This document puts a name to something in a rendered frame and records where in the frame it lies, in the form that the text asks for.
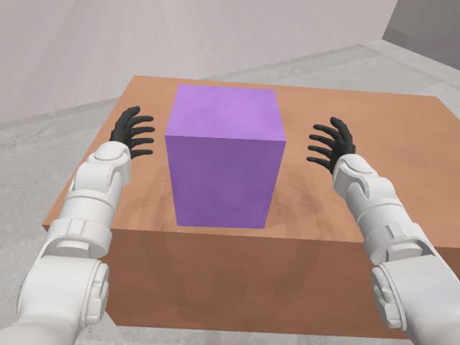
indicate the robot right forearm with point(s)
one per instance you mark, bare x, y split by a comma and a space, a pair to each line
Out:
389, 234

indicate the robot left forearm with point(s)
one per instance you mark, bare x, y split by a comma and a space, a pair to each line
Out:
83, 227

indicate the right robot upper arm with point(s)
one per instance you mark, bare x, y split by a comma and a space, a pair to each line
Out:
419, 296

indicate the right robot hand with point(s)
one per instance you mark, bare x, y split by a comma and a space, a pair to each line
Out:
342, 145

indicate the left robot upper arm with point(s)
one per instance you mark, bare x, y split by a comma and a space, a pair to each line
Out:
63, 295

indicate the carton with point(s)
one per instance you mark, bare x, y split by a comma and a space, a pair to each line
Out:
224, 149

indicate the pedestal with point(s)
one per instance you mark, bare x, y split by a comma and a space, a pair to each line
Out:
307, 271

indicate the left robot hand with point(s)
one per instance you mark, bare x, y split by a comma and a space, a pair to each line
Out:
124, 132

